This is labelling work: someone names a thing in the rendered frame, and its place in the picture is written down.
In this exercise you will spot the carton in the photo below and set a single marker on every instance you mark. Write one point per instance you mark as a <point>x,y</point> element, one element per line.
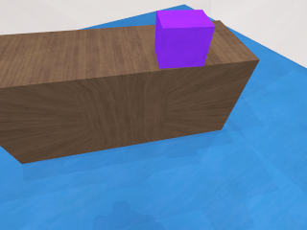
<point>182,38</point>

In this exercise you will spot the pedestal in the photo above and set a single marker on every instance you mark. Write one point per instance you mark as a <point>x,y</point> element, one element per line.
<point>65,93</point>

